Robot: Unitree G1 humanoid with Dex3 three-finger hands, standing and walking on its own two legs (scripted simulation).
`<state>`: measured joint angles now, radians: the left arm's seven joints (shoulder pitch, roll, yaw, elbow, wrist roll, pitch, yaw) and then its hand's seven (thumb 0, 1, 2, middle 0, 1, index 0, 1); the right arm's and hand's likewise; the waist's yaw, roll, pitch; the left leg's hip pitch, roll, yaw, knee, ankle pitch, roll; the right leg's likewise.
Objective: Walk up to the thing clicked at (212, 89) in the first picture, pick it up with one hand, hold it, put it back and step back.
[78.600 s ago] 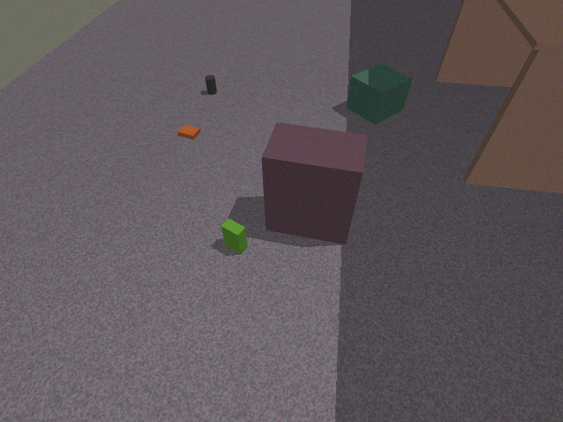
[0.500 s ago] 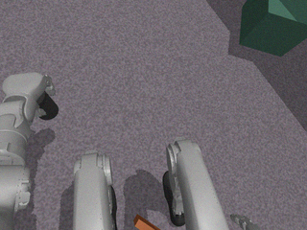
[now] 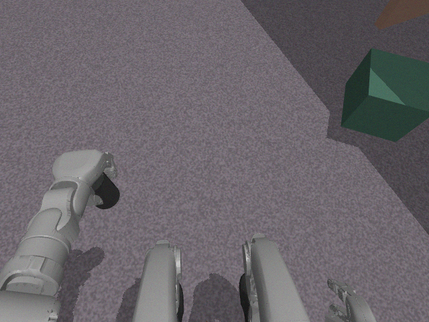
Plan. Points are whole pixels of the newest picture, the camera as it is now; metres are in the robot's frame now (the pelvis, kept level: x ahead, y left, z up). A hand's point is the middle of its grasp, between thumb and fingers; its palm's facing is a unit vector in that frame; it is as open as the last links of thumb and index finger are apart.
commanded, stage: lift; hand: left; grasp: from above
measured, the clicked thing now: (97, 188) +0.41 +0.25 -0.14
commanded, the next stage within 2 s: hold in 0.76 s
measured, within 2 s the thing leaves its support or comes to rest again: neither
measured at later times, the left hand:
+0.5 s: hand (63, 163) +0.37 +0.23 +0.07, palm faces -0.44 -0.08 -0.90, open 7.7 cm
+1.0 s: hand (47, 128) +0.39 +0.22 +0.14, palm faces -0.43 -0.08 -0.90, open 7.8 cm
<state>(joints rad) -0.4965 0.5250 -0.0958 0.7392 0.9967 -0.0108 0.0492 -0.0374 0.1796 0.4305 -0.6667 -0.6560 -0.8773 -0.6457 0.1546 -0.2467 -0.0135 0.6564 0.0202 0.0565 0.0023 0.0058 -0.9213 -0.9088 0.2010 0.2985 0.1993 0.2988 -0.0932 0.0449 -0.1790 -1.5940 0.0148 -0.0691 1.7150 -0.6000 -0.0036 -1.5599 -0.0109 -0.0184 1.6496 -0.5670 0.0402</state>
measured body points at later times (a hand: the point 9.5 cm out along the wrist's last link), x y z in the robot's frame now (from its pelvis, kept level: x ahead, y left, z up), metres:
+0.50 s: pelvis +0.04 +0.00 +0.14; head +0.11 +0.00 +0.59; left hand +0.39 +0.23 +0.12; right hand +0.13 -0.27 +0.02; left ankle +0.08 +0.12 -0.51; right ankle +0.09 -0.14 -0.51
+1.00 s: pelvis +0.08 +0.00 +0.20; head +0.12 -0.01 +0.65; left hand +0.41 +0.22 +0.19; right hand +0.18 -0.27 +0.07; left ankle +0.08 +0.12 -0.51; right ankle +0.09 -0.14 -0.51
